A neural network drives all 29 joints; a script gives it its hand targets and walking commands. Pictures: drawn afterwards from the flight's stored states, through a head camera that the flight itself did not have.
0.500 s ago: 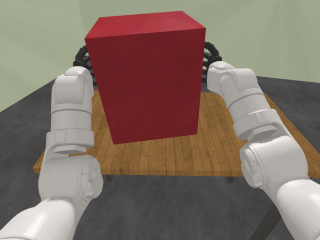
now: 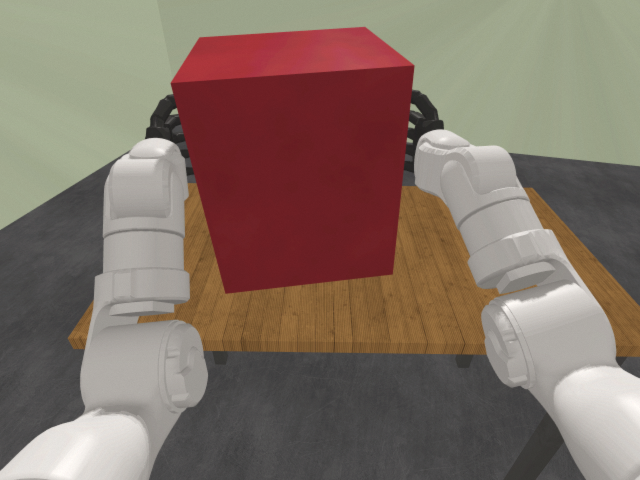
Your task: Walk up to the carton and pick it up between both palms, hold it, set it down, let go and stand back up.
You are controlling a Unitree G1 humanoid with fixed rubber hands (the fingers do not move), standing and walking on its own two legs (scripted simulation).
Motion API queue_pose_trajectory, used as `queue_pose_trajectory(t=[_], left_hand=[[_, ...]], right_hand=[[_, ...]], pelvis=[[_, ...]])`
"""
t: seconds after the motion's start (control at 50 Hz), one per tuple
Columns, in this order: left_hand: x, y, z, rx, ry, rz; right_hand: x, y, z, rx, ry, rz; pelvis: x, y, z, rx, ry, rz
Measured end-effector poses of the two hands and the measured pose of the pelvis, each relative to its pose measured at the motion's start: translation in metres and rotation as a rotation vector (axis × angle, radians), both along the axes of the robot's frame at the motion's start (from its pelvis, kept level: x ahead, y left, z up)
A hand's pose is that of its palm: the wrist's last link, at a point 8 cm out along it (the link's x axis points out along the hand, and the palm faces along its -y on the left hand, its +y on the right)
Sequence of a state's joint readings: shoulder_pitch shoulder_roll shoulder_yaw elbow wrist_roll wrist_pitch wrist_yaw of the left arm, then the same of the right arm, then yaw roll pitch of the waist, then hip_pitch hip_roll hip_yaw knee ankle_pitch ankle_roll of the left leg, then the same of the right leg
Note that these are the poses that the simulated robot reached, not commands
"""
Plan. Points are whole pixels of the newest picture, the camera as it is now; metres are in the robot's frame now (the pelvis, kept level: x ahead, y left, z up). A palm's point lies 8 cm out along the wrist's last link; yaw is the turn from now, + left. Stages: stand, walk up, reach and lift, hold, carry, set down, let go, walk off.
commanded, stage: hold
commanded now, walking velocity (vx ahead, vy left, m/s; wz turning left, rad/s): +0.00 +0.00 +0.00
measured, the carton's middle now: (296, 157) +0.41 +0.01 +0.27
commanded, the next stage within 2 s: set down in 0.98 s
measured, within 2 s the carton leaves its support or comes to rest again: neither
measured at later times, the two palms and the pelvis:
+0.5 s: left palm (160, 148) +0.37 +0.17 +0.30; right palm (425, 143) +0.37 -0.14 +0.30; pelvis -0.01 +0.00 +0.00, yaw +0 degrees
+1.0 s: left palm (165, 153) +0.37 +0.16 +0.30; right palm (429, 146) +0.37 -0.14 +0.29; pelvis +0.00 +0.00 +0.00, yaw +0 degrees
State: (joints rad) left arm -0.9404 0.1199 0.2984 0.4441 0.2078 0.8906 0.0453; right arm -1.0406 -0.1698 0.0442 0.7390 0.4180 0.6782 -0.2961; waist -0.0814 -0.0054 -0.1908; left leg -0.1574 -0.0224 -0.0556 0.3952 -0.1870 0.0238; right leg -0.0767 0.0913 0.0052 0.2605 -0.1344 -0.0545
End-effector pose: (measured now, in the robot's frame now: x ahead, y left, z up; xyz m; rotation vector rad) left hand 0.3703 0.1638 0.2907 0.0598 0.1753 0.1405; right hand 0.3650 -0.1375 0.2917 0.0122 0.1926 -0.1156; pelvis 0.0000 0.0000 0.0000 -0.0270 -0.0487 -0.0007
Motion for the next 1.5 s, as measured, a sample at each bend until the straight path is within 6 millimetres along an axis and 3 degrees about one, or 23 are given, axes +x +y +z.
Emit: queue_pose_trajectory(t=[0.38,1.06,1.34,1.42,1.5], left_hand=[[-0.002,-0.001,0.01,0.002,0.009,0.003],[0.0,-0.002,0.006,-0.006,-0.007,0.004],[0.022,0.006,0.022,-0.038,-0.109,0.0],[0.03,0.01,0.013,-0.039,-0.108,-0.002],[0.038,0.012,-0.008,-0.02,-0.079,-0.002]], right_hand=[[-0.002,-0.001,0.008,0.015,0.009,-0.003],[0.0,-0.002,0.004,0.013,-0.002,0.002],[0.019,0.007,0.022,0.033,-0.108,-0.012],[0.026,0.011,0.014,0.023,-0.115,-0.016],[0.033,0.014,-0.01,0.002,-0.092,-0.016]], pelvis=[[-0.009,-0.001,0.0,0.004,0.014,-0.003],[0.0,-0.002,0.0,0.001,0.003,0.0],[0.0,-0.005,0.001,0.007,0.006,0.02],[0.005,-0.006,0.002,0.013,-0.022,0.023],[0.011,-0.007,0.002,0.016,-0.051,0.027]])
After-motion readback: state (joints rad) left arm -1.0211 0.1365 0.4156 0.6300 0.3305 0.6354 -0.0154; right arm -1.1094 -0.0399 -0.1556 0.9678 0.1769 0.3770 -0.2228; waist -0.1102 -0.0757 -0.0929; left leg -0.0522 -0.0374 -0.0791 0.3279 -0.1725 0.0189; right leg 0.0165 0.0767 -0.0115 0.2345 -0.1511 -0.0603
